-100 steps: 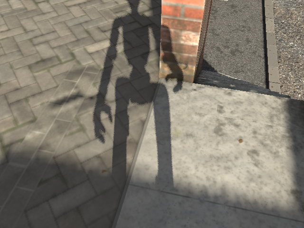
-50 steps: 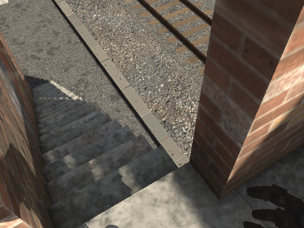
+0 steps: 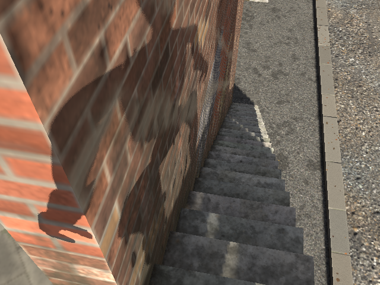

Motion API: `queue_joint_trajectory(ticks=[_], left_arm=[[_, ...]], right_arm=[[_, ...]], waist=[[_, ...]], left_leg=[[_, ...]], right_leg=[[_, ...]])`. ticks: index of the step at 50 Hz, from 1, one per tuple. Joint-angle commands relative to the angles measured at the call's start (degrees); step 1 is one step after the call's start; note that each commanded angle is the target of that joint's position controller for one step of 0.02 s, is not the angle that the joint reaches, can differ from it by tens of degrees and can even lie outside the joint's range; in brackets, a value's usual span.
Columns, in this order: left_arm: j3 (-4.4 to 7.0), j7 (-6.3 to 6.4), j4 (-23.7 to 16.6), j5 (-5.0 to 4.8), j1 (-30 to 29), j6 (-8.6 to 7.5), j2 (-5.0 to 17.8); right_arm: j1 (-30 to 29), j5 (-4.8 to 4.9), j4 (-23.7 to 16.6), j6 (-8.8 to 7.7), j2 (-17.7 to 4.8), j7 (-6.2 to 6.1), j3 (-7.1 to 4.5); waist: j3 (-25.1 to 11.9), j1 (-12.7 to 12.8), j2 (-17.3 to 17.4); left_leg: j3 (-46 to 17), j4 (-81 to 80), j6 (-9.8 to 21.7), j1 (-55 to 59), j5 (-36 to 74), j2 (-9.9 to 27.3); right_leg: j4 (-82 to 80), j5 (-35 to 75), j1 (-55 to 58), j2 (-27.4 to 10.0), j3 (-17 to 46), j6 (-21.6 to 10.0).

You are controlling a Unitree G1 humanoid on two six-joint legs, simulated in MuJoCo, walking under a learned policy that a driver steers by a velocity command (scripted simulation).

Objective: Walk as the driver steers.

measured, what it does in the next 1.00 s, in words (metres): walks ahead: right foot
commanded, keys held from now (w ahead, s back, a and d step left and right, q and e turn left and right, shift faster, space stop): q+shift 0.18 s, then w+q+shift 0.04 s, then w+shift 0.04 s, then w+e+shift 0.74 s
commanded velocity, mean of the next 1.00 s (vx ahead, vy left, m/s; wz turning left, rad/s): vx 0.59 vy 0.00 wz -0.07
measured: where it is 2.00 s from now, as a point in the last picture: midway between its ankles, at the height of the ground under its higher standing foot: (265, 251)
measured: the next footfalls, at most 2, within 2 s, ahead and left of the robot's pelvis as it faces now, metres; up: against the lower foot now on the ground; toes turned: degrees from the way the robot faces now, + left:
right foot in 0.36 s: +0.08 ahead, -0.15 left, +0.00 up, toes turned +19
right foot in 1.06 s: +0.43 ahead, -0.25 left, -0.20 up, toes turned -11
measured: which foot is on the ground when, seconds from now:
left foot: down 0.00-1.00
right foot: up 0.00-0.34, down 0.36-0.58, up 0.60-1.00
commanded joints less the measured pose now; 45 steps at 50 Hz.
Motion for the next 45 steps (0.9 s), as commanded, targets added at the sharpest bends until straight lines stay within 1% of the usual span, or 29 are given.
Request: queue_joint_trajectory(ticks=[1,2,4,9,11,15,17,19,20,21,22,24,26,28,29,30,31,33,35,36,37,38,39,40,41,42,43,44,45], left_arm=[[2.29,0.27,-3.75,0.66,-3.12,-0.38,8.92],[1.84,0.08,-3.35,1.8,-0.77,0.2,7.58],[1.72,-0.5,-0.72,1.06,3.87,1.41,7.12],[-0.97,-1.38,-0.7,-0.64,3.14,3.5,3.53],[-1.17,-1.52,-1.33,0.6,3.7,3.88,3.35],[-2.89,-3.94,0.55,0.28,5.94,3.65,1.55],[-3.85,-6.03,0.32,-1.24,3.61,2.62,-1.02],[-5.25,-7.5,0.15,-1.76,4.56,0.75,-4.36],[-4.45,-7.48,0.1,-2.49,3.84,-0.06,1.59],[2.19,-5.58,2.15,1.02,8.45,3.3,17.27],[2.52,-5.22,3.66,0.71,13.52,4.39,16.67],[1.21,-6.05,5.38,0.47,15.99,5.37,10.51],[1.23,-6.07,4.7,0.01,10.41,5.97,7.8],[1.61,-5.35,2.73,-0.68,4.33,5.7,6.14],[1.08,-5.5,0.71,-1.7,0.98,5.23,2.92],[0.08,-5.86,-1.45,-1.07,-0.65,4.75,-0.38],[0.87,-5.59,-2.95,0.17,-4.77,4.8,2.89],[1.1,-6.22,-3.79,0.16,-5.1,5.61,3.07],[1.44,-7.73,-3.52,0.19,-2.73,6.54,3.16],[1.51,-8.52,-3.94,0.65,-3.4,7.03,2.94],[1.25,-9.13,-4.76,0.58,-4.79,7.52,1.44],[0.92,-10.01,-5.51,1.03,-7.19,8.2,1.11],[0.62,-10.63,-5.89,1.93,-7.78,9.49,0.62],[1.2,-10.96,-5.53,2.5,-7.21,10.22,2.22],[0.89,-11.69,-5.89,2.79,-7.71,11.18,2.42],[1.77,-12.73,-6.82,1.96,-10.92,11.51,5.24],[2.18,-12.45,-8.96,1.9,-12.54,10.24,7.33],[2.16,-11.81,-7.87,0.78,-12.83,8.53,5.44],[2.5,-11.52,-7.21,2.05,-10.06,7.57,6.29]], right_arm=[[-0.03,2.76,-3.77,-1.61,-8.52,0.08,-3.72],[-2.62,3.39,-4.65,-1.07,-8.62,0.55,-3.2],[-4.69,2.1,-6.17,-0.83,-9.11,1.04,-3.12],[-1.25,2.45,-6.78,-1.92,-8.93,-0.32,-2.87],[-0.26,2.7,-7.65,-0.83,-8.33,0.12,-2.38],[-4.05,3.77,-8.98,0.45,-7.81,0.0,-1.71],[-5.71,5.22,-6.75,1.6,-5.29,0.32,0.19],[-4.75,6.09,-3.54,2.17,0.32,1.2,3.44],[0.05,5.1,-3.77,2.36,1.7,0.73,3.37],[-0.55,2.84,-3.29,3.36,-5.99,-2.44,0.3],[-4.51,1.63,-4.08,3.76,-5.64,-3.4,0.42],[-13.22,1.62,-6.07,4.27,-4.09,-3.27,0.84],[-11.27,3.01,-5.39,4.19,-1.01,-2.68,1.28],[2.73,2.49,-0.93,4.16,-1.17,-3.39,0.69],[8.01,1.85,0.77,4.23,-5.66,-3.99,-0.75],[11.91,1.16,2.25,4.31,-10.83,-4.56,-2.03],[12.09,1.31,3.23,3.8,-10.62,-5.13,-2.42],[8.81,1.43,3.25,1.67,-9.64,-6.19,-2.52],[6.52,2.29,4.72,0.47,-8.43,-7.03,-1.83],[6.56,2.46,5.65,0.13,-8.37,-7.1,-1.56],[5.48,3.19,6.68,-0.1,-8.59,-6.85,-1.67],[6.87,2.89,8.25,-0.26,-8.03,-6.13,-1.89],[7.08,2.92,9.11,-0.84,-6.48,-5.48,-1.53],[8.18,1.49,10.04,-0.91,-6.53,-5.48,-2.03],[11.51,1.65,11.45,-1.49,-7.06,-5.46,-2.18],[9.11,1.17,11.17,-1.05,-6.76,-5.75,-1.84],[7.54,1.01,9.06,-0.88,-6.64,-6.61,-1.87],[11.0,0.75,11.03,-1.12,-7.44,-8.36,-1.75],[11.86,0.7,11.3,-1.39,-8.52,-9.48,-1.91]], waist=[[-3.82,-2.11,5.65],[-4.42,0.29,5.28],[-5.01,1.8,4.07],[-2.9,-1.13,4.49],[-1.53,-2.28,5.11],[-2.94,-5.01,5.74],[-1.88,-4.54,4.17],[-4.28,-3.19,3.52],[-5.18,-7.57,-4.63],[-10.72,-5.51,-5.69],[-5.57,-2.84,-4.5],[4.66,-0.39,-4.44],[5.9,-3.48,-9.63],[3.66,-10.43,-8.98],[1.89,-13.3,-2.74],[2.01,-13.24,7.77],[5.87,-13.95,6.31],[7.78,-10.41,-2.21],[5.58,-7.94,1.78],[5.61,-7.55,0.69],[5.93,-6.84,2.47],[4.4,-7.33,3.78],[3.16,-6.2,3.23],[1.24,-5.89,1.61],[0.21,-5.97,1.76],[2.58,-5.87,-2.47],[6.01,-5.77,-6.12],[6.85,-7.11,2.31],[7.65,-6.83,3.13]], left_leg=[[-20.75,-11.0,14.56,12.58,32.85,15.65],[-19.82,-11.89,13.91,5.86,32.32,14.69],[-21.49,-12.13,13.43,1.73,30.59,13.08],[-27.33,-10.84,11.97,3.87,19.17,9.37],[-30.34,-13.11,10.53,0.68,-4.35,6.91],[-32.7,-9.94,7.66,0.75,-11.74,7.87],[-32.62,-6.86,5.29,-0.28,-14.12,7.03],[-31.8,-3.1,0.81,-3.09,-7.28,5.26],[-23.09,2.77,-4.03,-4.73,-7.63,0.33],[-5.67,6.26,-3.34,-1.52,-5.34,-5.88],[-3.82,8.26,-2.94,-8.53,-7.61,-4.83],[-2.32,4.66,-1.35,-12.34,-7.48,-2.78],[-1.91,-0.94,-0.31,-1.55,-5.31,-2.46],[-5.02,-5.65,0.18,22.3,-2.07,0.83],[-11.86,-7.25,1.26,31.88,-11.43,6.68],[-23.86,-14.65,5.04,33.16,-21.78,16.37],[-30.36,-17.99,7.9,28.84,-21.9,22.62],[-28.73,-21.24,9.46,23.73,-17.9,25.43],[-20.56,-23.77,6.8,23.15,-15.3,21.68],[-16.38,-23.58,5.57,22.61,-9.63,20.5],[-9.49,-24.34,4.19,19.7,-2.59,17.51],[-4.78,-23.12,3.48,19.48,1.54,15.73],[-0.61,-21.63,1.79,18.37,4.47,15.08],[1.52,-18.43,2.1,22.28,13.03,16.0],[1.95,-17.42,1.92,24.77,13.56,17.98],[5.36,-16.98,0.76,22.21,16.03,17.7],[8.52,-14.72,0.29,18.12,7.65,14.82],[7.78,-13.36,-1.22,25.78,2.43,16.06],[9.1,-11.27,-2.66,25.8,4.18,16.25]], right_leg=[[15.48,-1.0,-17.28,1.26,7.16,1.22],[16.81,2.36,-11.58,0.76,7.46,1.17],[17.91,7.16,-8.1,0.84,7.11,2.0],[6.97,9.98,-8.61,1.81,6.99,3.77],[0.79,9.3,-4.74,1.39,6.79,3.8],[-8.73,8.05,0.96,1.36,2.81,2.62],[-20.51,17.24,4.74,0.76,1.86,1.34],[-25.07,24.41,14.38,-1.93,6.68,-2.46],[-29.12,26.66,15.2,-9.48,18.6,-12.42],[-29.9,19.77,18.74,-9.6,21.22,-12.71],[-32.14,13.98,19.01,-12.39,28.1,-14.56],[-34.71,7.87,14.05,-12.7,30.25,-15.72],[-32.94,3.11,4.85,-7.99,25.0,-14.12],[-27.89,8.0,-11.49,-2.83,20.26,-11.06],[-20.94,4.01,-21.98,1.06,14.94,-9.23],[-10.61,9.68,-25.54,3.04,6.9,-7.7],[-3.24,7.19,-28.78,1.42,5.25,-7.96],[3.57,10.86,-29.73,-2.73,7.96,-8.87],[3.35,13.95,-26.49,-3.47,7.22,-9.33],[3.59,16.44,-25.92,-3.18,6.99,-9.26],[4.55,19.18,-23.13,-2.48,4.68,-8.75],[8.01,21.03,-22.73,-1.71,2.78,-8.86],[7.39,22.87,-20.73,-2.92,4.73,-8.77],[15.79,26.82,-22.23,-2.3,1.51,-9.46],[17.81,27.89,-24.79,-3.5,3.42,-10.48],[16.6,28.49,-24.18,-3.42,4.28,-10.64],[3.42,41.19,-21.89,-1.81,3.64,-11.13],[2.16,49.69,-27.03,-4.04,4.51,-11.55],[-0.76,51.96,-26.13,-4.42,6.52,-12.11]])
